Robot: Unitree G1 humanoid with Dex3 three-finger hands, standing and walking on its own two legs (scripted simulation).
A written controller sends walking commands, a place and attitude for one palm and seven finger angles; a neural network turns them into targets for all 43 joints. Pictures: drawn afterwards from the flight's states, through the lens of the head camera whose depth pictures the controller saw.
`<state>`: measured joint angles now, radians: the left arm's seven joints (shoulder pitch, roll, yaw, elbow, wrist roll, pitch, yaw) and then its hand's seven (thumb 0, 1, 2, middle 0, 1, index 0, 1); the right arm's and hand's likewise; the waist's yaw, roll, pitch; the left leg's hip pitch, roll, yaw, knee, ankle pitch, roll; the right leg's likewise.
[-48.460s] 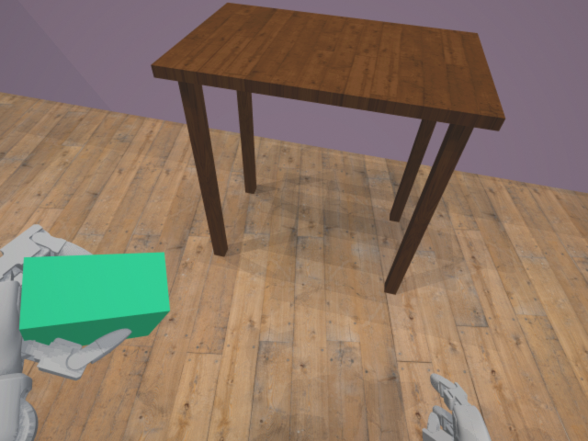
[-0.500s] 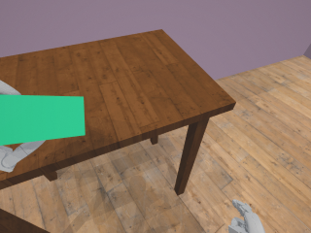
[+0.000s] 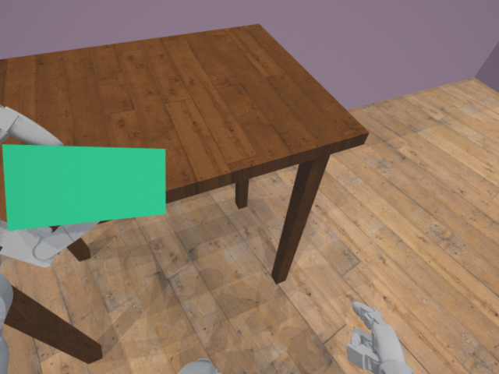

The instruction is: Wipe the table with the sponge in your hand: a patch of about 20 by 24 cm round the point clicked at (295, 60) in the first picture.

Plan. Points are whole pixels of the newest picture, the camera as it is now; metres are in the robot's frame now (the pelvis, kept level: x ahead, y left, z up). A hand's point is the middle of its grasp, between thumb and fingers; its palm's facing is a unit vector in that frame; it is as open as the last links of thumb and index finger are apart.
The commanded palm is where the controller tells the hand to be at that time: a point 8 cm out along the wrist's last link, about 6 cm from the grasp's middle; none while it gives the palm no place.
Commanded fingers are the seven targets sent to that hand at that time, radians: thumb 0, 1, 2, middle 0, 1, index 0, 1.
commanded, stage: step back with the hand held close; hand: left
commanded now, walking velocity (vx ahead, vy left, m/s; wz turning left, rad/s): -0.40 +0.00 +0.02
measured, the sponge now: (105, 177) +0.26 +0.17 +0.24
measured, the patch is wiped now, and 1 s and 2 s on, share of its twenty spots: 1.00 1.00 1.00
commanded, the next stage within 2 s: stop stepping back and stand still in 0.16 s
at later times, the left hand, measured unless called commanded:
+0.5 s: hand out of the picture +0.07 +0.19 +0.29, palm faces +0.43 -0.81 -0.39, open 10.0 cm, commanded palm +0.02 +0.26 +0.30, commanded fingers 0.00 0.10 1.30 -1.20 -1.60 -1.20 -1.60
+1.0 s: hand out of the picture +0.00 +0.19 +0.30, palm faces +0.55 -0.74 -0.39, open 10.0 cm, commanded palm -0.05 +0.25 +0.30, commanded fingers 0.00 0.10 1.30 -1.20 -1.60 -1.20 -1.60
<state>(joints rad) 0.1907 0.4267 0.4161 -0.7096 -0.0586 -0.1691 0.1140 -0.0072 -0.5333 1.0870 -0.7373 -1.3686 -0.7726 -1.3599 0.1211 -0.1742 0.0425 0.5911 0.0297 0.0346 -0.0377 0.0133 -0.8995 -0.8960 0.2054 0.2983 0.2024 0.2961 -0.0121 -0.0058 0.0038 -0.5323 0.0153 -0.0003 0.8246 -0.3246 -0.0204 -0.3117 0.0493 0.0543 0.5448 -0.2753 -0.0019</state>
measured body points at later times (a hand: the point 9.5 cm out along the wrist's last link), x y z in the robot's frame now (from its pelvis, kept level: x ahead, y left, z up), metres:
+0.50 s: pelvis -0.14 -0.02 +0.00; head -0.15 -0.03 +0.45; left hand +0.04 +0.23 +0.31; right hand +0.01 -0.25 -0.09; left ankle -0.11 +0.12 -0.69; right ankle -0.10 -0.11 -0.73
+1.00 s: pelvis -0.19 -0.04 +0.01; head -0.21 -0.06 +0.46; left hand -0.04 +0.23 +0.32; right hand -0.03 -0.27 -0.09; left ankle -0.17 +0.12 -0.71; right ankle -0.16 -0.10 -0.73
